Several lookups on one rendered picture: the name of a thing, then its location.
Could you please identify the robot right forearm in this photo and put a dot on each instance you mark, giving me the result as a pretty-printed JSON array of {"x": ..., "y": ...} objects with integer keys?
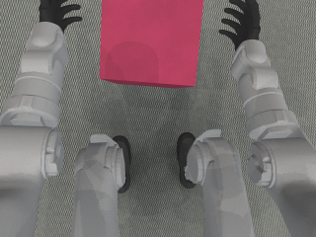
[{"x": 262, "y": 99}]

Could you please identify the carton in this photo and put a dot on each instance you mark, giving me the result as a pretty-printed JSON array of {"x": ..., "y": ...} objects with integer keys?
[{"x": 151, "y": 43}]

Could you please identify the right robot hand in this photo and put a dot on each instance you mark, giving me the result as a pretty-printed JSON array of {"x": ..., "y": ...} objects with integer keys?
[{"x": 249, "y": 27}]

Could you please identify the robot left upper arm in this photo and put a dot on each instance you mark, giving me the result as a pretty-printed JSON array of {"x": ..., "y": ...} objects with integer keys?
[{"x": 29, "y": 155}]

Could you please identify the right robot shin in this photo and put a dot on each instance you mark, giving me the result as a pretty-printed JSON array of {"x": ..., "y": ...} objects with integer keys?
[{"x": 208, "y": 134}]

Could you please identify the right robot foot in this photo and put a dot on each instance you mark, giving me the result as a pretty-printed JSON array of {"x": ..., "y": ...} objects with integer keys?
[{"x": 184, "y": 143}]

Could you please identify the robot left forearm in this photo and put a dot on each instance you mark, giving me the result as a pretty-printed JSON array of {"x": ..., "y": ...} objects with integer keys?
[{"x": 39, "y": 81}]

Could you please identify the left robot hand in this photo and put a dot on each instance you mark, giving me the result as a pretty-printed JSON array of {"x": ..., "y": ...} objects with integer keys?
[{"x": 50, "y": 11}]

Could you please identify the robot right upper arm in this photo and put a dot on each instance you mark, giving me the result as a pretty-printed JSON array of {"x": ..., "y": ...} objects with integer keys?
[{"x": 286, "y": 168}]

